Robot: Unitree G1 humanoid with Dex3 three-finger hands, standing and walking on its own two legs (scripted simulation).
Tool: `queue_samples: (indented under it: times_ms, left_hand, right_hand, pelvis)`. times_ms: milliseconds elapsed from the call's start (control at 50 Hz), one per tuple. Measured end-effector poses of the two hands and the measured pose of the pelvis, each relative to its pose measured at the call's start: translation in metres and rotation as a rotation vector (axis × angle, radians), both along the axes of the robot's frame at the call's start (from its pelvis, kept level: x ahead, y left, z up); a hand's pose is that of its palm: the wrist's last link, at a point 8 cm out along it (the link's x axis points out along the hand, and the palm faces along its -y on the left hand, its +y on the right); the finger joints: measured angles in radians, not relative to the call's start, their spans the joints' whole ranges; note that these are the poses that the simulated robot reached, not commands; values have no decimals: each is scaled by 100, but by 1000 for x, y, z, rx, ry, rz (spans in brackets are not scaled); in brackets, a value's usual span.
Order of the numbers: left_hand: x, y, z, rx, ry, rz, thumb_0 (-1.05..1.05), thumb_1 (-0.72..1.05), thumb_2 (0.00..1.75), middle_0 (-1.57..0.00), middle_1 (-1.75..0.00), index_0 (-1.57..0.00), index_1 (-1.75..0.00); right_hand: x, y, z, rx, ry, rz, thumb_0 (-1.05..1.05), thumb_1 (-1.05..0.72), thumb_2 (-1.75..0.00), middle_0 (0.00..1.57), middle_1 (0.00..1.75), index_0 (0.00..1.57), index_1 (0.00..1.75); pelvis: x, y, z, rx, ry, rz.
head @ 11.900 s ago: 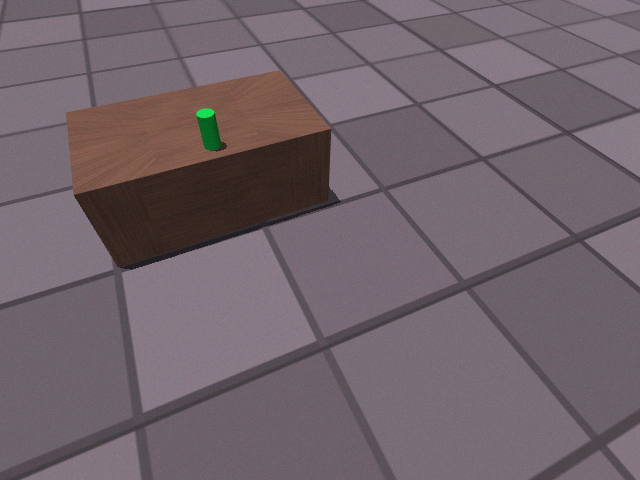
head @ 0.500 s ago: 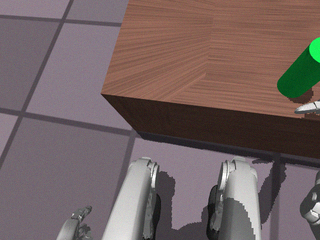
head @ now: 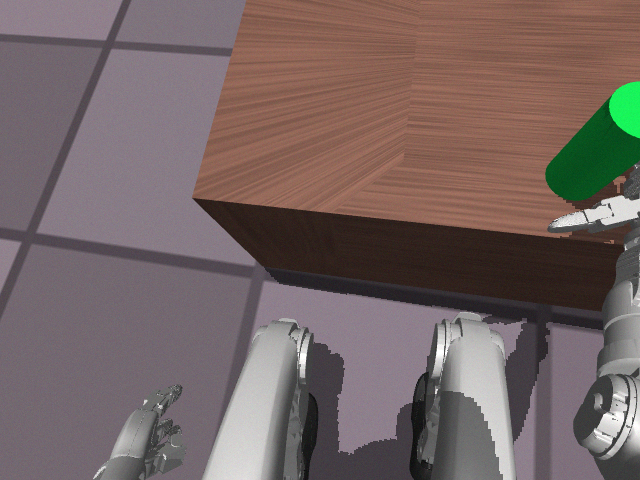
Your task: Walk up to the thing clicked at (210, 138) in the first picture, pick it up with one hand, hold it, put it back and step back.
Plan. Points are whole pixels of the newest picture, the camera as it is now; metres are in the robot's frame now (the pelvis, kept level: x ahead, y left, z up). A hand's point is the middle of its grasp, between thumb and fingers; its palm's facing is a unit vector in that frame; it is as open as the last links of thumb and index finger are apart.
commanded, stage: close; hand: right
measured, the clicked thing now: (603, 148) +0.47 -0.30 +0.01
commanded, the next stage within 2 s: settle in 0.74 s
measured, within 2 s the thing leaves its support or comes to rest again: leaves its support in 1.08 s
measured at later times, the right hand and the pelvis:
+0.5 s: hand (601, 157) +0.46 -0.29 +0.01, palm faces +0.27 +0.96 +0.00, open 12.1 cm; pelvis +0.00 +0.00 +0.00, yaw +0 degrees
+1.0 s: hand (600, 153) +0.46 -0.29 +0.01, palm faces +0.27 +0.96 +0.00, open 8.9 cm; pelvis +0.00 +0.00 +0.01, yaw -1 degrees
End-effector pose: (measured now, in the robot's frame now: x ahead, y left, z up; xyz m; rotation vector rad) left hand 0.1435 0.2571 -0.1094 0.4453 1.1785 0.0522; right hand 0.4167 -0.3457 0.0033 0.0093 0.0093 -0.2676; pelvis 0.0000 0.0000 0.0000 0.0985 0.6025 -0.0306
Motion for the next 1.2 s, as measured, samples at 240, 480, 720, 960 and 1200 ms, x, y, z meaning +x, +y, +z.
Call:
queue_samples:
  times_ms: [240, 480, 720, 960, 1200]
  left_hand:
    - [-7, -7, -4, -15, 12, 2, 0, 90, 90, -20, -30, -21, -30]
    - [-19, -2, 1, -4, 35, 26, 0, 91, 89, -20, -30, -21, -30]
    - [-20, 3, 3, 2, 45, 27, 0, 91, 89, -19, -30, -21, -29]
    - [-16, 0, 4, -4, 40, 25, 0, 91, 88, -20, -30, -21, -29]
    - [-9, -5, 20, -17, 26, 46, 0, 91, 88, -20, -30, -21, -30]
  right_hand:
    - [3, 6, 1, -2, -4, 14, -1, 52, -10, 30, 19, 30, 19]
    - [9, 7, 8, -8, -2, 1, -1, 38, -30, 71, 50, 72, 51]
    - [14, 4, 12, -11, 4, -6, -1, 24, -66, 87, 80, 93, 82]
    - [12, 7, 11, -7, 7, -2, 1, 27, -104, 79, 99, 84, 101]
    - [12, 11, 35, -16, 11, -9, 1, 30, -110, 76, 106, 81, 108]
  pelvis:
    - [-3, -2, -1, 0, -3, -4]
    - [-3, -3, 2, -1, 1, -7]
    - [-2, -1, 4, -3, 2, -5]
    - [-1, -1, 6, -2, 5, -6]
    - [3, -1, 25, -5, -4, -13]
